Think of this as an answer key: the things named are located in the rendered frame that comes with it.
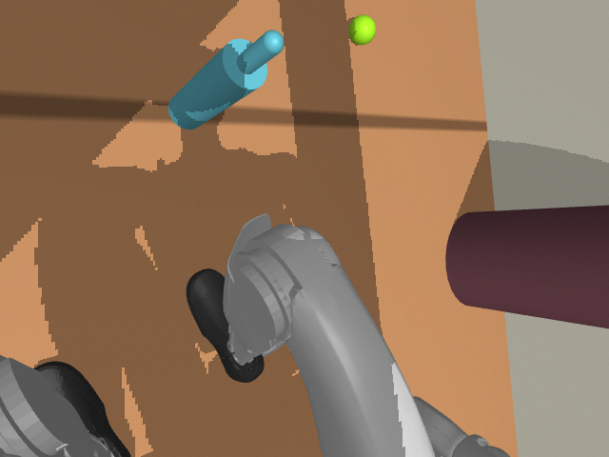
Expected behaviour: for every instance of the right robot hand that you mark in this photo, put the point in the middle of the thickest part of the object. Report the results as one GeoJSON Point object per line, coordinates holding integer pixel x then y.
{"type": "Point", "coordinates": [443, 433]}

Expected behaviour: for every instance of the right robot foot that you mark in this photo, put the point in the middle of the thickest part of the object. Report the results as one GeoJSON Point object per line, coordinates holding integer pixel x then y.
{"type": "Point", "coordinates": [205, 292]}

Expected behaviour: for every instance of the left robot foot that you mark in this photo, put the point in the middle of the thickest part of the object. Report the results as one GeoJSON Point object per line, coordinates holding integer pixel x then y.
{"type": "Point", "coordinates": [70, 383]}

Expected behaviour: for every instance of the right robot arm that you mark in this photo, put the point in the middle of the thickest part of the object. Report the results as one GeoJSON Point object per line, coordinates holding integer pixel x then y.
{"type": "Point", "coordinates": [475, 446]}

